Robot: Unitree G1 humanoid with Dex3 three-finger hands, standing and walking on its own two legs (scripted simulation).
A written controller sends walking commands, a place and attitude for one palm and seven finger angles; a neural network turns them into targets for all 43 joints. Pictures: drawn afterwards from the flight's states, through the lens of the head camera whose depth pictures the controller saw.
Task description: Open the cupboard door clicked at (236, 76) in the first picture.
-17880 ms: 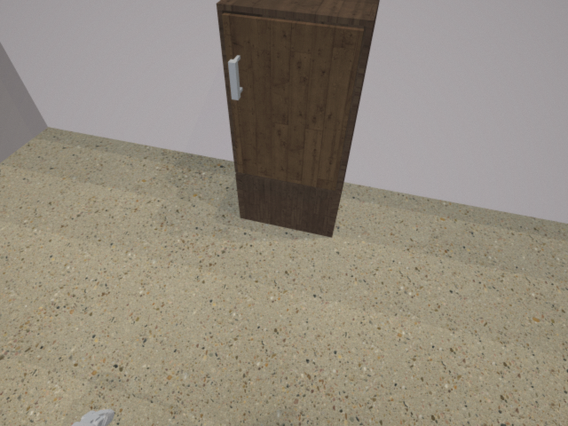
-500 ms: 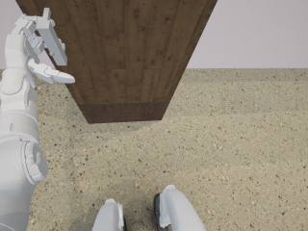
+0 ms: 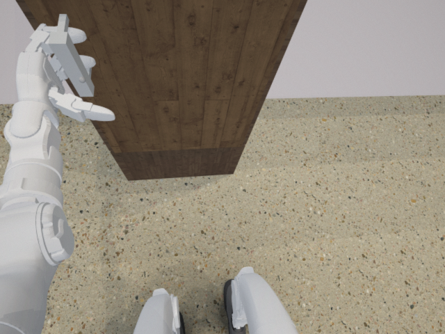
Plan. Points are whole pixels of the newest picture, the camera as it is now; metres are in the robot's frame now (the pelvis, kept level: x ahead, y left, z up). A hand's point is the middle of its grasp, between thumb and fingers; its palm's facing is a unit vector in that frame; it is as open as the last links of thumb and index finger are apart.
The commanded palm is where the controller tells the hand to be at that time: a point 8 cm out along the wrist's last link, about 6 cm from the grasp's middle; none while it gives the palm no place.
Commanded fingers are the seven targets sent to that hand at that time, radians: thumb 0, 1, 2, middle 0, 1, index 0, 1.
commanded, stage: slide the fingers in behind the handle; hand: left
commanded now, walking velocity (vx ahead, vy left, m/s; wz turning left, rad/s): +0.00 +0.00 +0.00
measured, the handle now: (75, 58) +0.58 +0.19 +0.06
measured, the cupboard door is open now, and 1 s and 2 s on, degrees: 0 0 40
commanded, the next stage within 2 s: close the thumb around the handle in 0.06 s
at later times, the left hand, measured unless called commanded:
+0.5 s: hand (77, 82) +0.53 +0.18 +0.06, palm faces -0.02 -1.00 -0.02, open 10.7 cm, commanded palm +0.51 +0.22 +0.06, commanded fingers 0.00 0.51 0.73 -0.37 -1.31 -0.37 -1.31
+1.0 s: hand (89, 78) +0.54 +0.17 +0.06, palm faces -0.02 -1.00 -0.02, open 5.5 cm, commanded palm +0.51 +0.21 +0.06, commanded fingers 0.00 0.90 0.90 -0.40 -1.35 -0.40 -1.35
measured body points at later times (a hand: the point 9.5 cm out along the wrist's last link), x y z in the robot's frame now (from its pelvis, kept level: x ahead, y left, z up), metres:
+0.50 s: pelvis +0.00 +0.01 +0.00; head +0.16 +0.03 +0.42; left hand +0.52 +0.24 +0.06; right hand +0.00 -0.25 -0.11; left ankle -0.02 +0.09 -0.65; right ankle +0.05 -0.13 -0.65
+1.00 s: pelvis +0.00 +0.00 +0.00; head +0.16 +0.02 +0.42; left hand +0.53 +0.22 +0.06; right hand -0.01 -0.26 -0.11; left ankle -0.02 +0.09 -0.65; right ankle +0.05 -0.13 -0.65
